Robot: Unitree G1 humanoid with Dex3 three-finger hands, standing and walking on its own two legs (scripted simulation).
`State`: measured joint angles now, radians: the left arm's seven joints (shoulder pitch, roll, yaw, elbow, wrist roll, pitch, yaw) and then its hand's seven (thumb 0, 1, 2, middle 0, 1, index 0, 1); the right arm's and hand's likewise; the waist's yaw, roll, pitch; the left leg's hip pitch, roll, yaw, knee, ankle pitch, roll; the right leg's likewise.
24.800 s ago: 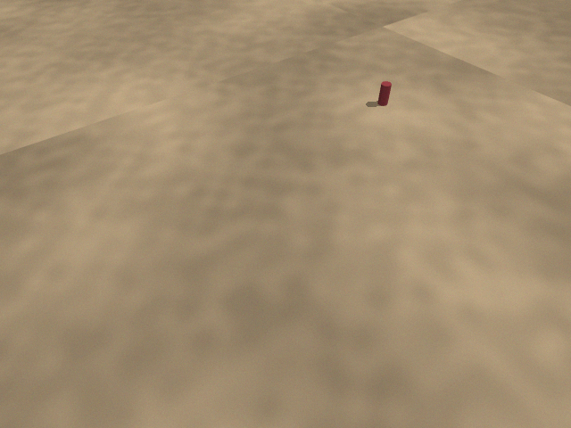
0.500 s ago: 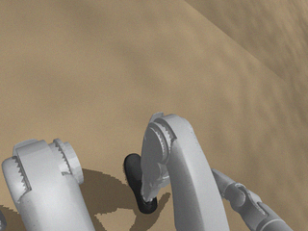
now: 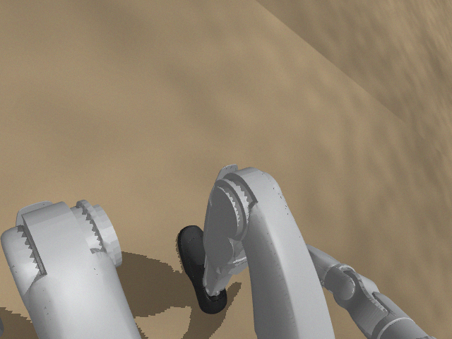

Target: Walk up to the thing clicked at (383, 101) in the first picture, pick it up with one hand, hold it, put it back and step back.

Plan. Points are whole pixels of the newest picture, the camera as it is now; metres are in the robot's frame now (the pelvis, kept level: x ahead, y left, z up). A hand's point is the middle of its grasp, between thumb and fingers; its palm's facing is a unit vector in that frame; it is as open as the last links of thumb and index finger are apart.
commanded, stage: open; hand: left
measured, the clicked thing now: out of the picture +0.41 +0.31 -0.21
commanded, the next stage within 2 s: withdraw in 0.26 s
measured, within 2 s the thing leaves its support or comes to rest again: rests again in 0.22 s
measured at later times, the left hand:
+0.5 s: hand out of the picture +0.41 +0.31 -0.17, palm faces +0.47 -0.88 +0.01, open 16.4 cm
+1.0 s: hand out of the picture +0.36 +0.39 -0.07, palm faces +0.42 -0.89 -0.18, open 17.3 cm
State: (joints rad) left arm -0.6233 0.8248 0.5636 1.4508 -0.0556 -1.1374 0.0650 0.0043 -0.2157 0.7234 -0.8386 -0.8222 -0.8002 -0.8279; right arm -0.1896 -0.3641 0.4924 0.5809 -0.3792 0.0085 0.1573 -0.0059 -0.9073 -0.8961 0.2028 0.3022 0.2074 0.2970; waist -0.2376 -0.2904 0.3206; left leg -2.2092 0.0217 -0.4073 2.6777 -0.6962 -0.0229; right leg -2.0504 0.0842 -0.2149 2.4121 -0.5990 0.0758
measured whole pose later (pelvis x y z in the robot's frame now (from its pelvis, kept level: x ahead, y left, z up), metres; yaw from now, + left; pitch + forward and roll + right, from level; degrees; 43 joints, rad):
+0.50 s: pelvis +0.00 +0.00 +0.00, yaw +0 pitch +10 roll -18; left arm -0.62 0.83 0.56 1.44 -0.07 -1.14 0.04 0.00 -0.51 0.15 -0.25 -0.17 -0.24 -0.19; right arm -0.18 -0.36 0.50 0.57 -0.37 0.02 0.16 -0.01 -0.90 -0.90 0.20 0.30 0.21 0.30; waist -0.24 -0.29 0.31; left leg -2.21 0.03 -0.41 2.67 -0.70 -0.02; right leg -2.05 0.09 -0.22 2.40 -0.60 0.07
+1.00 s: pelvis +0.01 +0.00 +0.04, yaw +4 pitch +22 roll -14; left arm -0.50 0.73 0.54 1.01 -0.01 -0.66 -0.13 -0.01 -0.53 0.04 -0.08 -0.07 -0.08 -0.06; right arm -0.02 -0.29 0.21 0.62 -0.14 0.07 0.11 0.00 -0.90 -0.90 0.20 0.30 0.21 0.30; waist -0.13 -0.13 0.05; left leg -2.24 0.04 -0.26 2.51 -0.68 0.00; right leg -2.10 0.03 -0.13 2.33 -0.64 0.03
